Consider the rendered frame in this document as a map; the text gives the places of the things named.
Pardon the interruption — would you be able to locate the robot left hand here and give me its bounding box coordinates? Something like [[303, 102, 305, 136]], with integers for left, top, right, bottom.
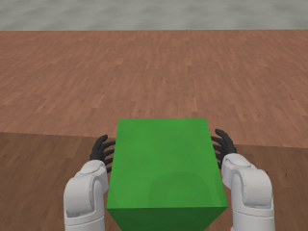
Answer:
[[90, 134, 116, 173]]

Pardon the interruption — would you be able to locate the robot right hand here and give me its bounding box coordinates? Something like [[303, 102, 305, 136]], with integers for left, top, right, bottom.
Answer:
[[211, 129, 237, 169]]

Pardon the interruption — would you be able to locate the right robot forearm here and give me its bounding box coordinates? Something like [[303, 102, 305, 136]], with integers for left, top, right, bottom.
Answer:
[[221, 153, 275, 231]]

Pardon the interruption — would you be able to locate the left robot forearm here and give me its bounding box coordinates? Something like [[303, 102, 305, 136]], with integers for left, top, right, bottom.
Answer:
[[64, 160, 109, 231]]

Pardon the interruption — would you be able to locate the carton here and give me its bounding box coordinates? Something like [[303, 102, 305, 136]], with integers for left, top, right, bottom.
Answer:
[[106, 117, 229, 231]]

